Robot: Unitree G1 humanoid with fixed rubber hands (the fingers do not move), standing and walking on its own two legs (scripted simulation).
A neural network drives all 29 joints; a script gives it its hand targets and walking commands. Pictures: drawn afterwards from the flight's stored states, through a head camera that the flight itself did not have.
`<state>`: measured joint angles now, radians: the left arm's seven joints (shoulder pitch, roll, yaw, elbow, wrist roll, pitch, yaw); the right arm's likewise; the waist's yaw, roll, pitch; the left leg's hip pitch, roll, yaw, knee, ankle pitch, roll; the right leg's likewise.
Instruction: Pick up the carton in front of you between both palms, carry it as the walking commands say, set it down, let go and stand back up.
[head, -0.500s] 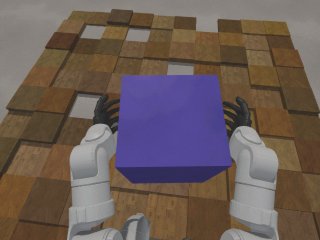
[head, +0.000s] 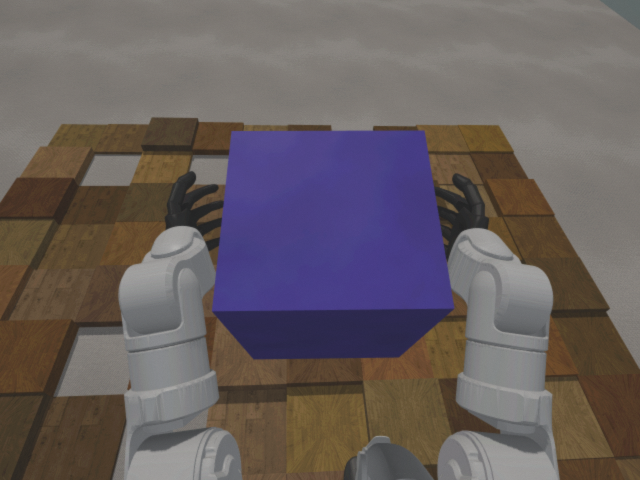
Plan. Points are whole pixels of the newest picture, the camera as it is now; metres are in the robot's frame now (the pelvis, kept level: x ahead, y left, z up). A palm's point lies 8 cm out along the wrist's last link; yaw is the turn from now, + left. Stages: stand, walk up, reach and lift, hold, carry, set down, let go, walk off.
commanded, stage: carry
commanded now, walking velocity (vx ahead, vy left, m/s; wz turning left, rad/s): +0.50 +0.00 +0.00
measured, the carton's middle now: (327, 260) +0.36 -0.01 +0.08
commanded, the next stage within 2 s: none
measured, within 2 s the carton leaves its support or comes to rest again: neither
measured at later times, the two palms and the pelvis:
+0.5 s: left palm (191, 73) +0.69 +0.19 +0.16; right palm (381, 74) +0.69 -0.12 +0.16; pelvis +0.34 +0.03 +0.01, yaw +0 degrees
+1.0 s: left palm (192, 20) +1.00 +0.24 +0.11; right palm (331, 19) +1.03 -0.07 +0.11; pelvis +0.68 +0.05 +0.03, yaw +0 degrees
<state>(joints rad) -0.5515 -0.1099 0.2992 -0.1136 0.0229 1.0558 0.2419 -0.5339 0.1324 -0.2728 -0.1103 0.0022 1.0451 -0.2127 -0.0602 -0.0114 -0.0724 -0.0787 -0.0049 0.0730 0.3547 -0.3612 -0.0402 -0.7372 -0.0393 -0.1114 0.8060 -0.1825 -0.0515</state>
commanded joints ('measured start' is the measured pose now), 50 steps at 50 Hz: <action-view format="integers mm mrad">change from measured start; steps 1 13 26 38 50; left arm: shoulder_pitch -494 -617 -529 -439 -499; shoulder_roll -638 -733 -631 -769 -832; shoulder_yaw -539 -679 -580 -531 -751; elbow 10 -168 -35 92 3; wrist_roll -107 -255 -161 -29 -264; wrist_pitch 9 -31 38 -41 -133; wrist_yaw -8 -53 -30 -44 -104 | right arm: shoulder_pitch -536 -532 -469 -573 -354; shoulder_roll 618 633 584 785 680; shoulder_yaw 551 517 492 642 476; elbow -52 -103 15 -41 48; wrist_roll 146 82 76 152 -36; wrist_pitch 3 -9 45 -46 -120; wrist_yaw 5 -12 -20 54 1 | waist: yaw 22 102 9 205 144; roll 177 -37 52 134 -100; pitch -226 -397 -407 -380 -297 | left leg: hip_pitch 143 -555 233 -200 -527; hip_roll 171 57 47 139 12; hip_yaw -31 -73 4 43 -16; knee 20 683 -4 202 310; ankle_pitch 1017 -79 487 497 336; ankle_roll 132 60 107 110 71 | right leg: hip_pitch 211 779 451 835 829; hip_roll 93 -233 -64 153 -131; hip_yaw -121 317 -15 -166 166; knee -198 -451 101 -145 -334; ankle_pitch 127 205 384 -164 610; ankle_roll -27 -186 16 -26 -94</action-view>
